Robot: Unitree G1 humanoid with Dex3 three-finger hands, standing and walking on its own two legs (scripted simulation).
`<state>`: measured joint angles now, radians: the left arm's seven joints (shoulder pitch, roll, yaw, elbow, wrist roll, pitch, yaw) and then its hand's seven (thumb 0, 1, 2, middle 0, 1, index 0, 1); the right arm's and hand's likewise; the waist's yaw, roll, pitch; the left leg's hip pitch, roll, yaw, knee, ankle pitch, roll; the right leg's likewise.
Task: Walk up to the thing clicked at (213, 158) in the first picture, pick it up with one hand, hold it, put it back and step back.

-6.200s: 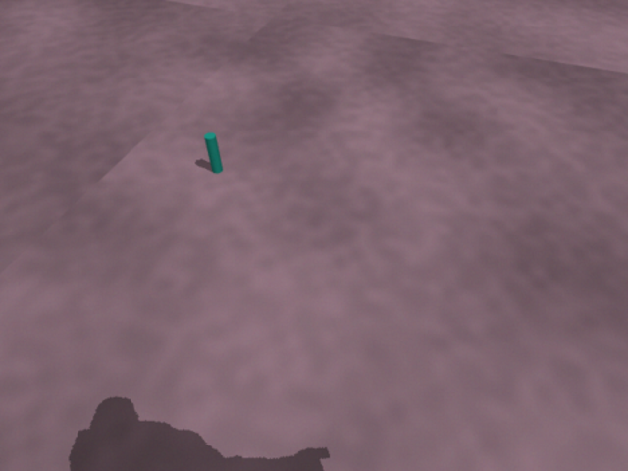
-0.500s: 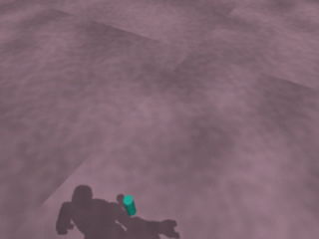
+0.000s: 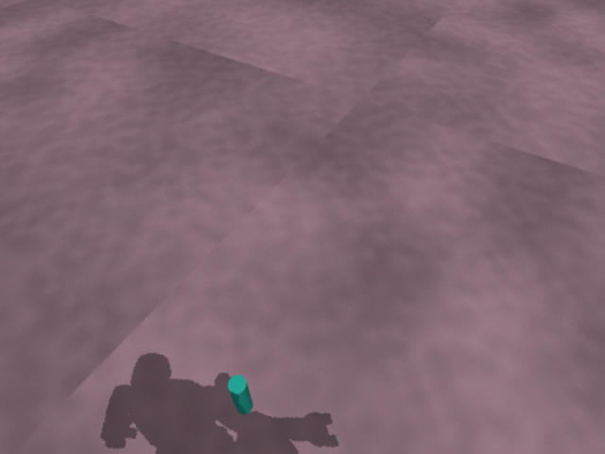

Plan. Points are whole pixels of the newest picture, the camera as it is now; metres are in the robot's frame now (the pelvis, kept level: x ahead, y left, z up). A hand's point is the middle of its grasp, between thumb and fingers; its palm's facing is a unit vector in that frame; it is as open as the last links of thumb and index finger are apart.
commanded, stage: stand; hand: left
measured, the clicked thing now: (241, 395) +0.40 +0.18 -0.68
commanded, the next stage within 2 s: go down in 1.78 s
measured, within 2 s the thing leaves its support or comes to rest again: neither
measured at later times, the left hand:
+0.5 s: hand out of the picture +0.08 +0.25 -0.16, palm faces -0.03 -0.94 -0.34, open 7.4 cm
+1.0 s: hand out of the picture +0.08 +0.25 -0.16, palm faces -0.03 -0.94 -0.34, open 7.4 cm
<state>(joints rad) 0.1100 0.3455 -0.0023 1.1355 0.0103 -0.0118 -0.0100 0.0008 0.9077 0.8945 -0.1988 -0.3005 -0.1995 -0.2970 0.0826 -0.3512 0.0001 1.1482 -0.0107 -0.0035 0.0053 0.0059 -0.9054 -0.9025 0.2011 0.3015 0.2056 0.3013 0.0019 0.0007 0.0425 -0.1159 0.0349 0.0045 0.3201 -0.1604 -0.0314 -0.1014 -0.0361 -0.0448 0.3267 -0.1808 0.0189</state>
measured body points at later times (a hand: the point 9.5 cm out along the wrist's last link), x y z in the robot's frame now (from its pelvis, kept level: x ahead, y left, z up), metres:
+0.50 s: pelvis +0.01 -0.01 +0.00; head +0.01 -0.01 +0.45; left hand +0.09 +0.29 -0.13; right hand +0.08 -0.31 -0.13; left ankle +0.01 +0.14 -0.75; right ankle +0.00 -0.13 -0.75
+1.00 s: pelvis +0.01 +0.00 +0.00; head +0.02 +0.00 +0.45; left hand +0.09 +0.30 -0.13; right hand +0.09 -0.30 -0.13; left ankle +0.01 +0.14 -0.75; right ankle +0.00 -0.13 -0.75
